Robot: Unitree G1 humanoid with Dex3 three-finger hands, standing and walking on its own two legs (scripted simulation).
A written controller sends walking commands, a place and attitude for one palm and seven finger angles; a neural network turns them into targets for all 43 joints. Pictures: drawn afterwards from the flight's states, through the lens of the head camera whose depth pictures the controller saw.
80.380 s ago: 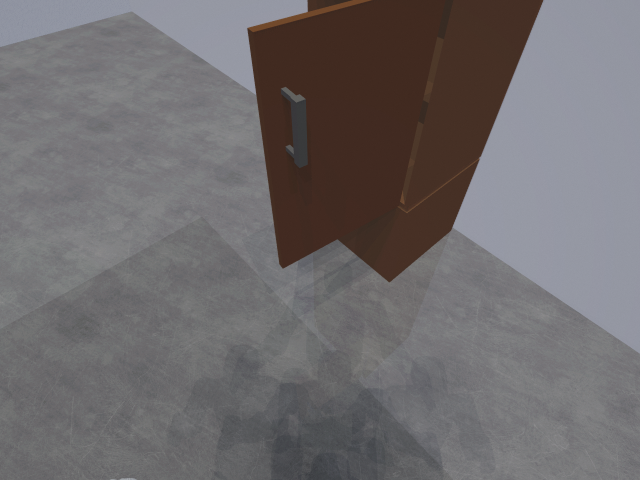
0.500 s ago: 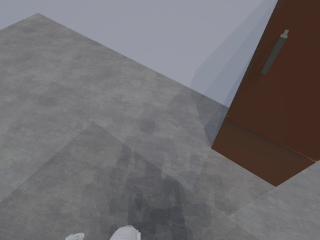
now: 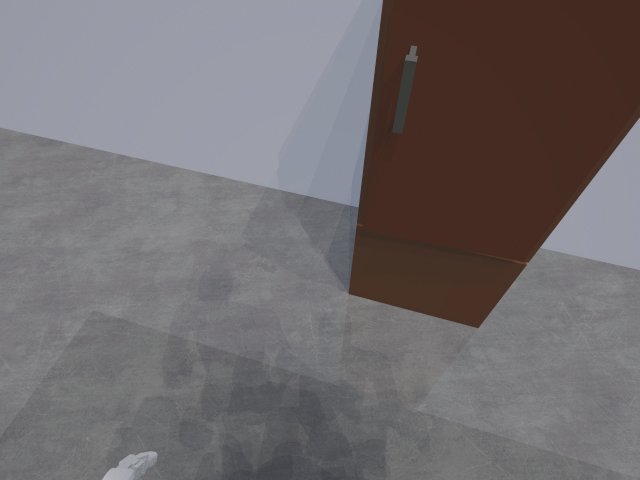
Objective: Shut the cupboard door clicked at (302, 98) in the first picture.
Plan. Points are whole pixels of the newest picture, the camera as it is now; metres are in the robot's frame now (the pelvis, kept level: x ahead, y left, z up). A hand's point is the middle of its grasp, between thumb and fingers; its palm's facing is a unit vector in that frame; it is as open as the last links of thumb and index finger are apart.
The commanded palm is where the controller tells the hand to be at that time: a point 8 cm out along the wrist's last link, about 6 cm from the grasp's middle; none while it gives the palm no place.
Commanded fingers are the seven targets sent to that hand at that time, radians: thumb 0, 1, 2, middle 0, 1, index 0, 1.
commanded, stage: turn to face it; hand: left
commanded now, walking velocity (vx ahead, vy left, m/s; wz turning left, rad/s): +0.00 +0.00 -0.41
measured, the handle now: (405, 91) +0.70 -0.12 +0.10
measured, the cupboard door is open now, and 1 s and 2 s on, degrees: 3 3 3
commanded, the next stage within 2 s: take the last steps up to it in 0.36 s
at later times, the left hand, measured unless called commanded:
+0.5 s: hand (185, 468) +0.16 +0.20 -0.16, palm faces -0.15 -0.97 -0.19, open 7.4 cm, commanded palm none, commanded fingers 0.00 0.90 0.90 -0.20 -0.30 -0.20 -0.30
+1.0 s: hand (236, 456) +0.18 +0.14 -0.18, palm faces -0.24 -0.96 -0.15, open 7.4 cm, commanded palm none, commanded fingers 0.00 0.90 0.90 -0.20 -0.30 -0.20 -0.30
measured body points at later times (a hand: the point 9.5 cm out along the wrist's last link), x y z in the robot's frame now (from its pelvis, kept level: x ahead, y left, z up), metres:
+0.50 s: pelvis +0.04 +0.02 +0.02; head +0.08 +0.04 +0.47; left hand +0.16 +0.25 -0.14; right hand +0.04 -0.22 -0.12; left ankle +0.05 +0.13 -0.72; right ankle -0.03 -0.10 -0.66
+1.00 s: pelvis +0.14 -0.04 +0.00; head +0.18 -0.03 +0.45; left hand +0.19 +0.19 -0.16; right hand +0.14 -0.31 -0.12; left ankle +0.23 +0.04 -0.72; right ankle +0.01 -0.10 -0.72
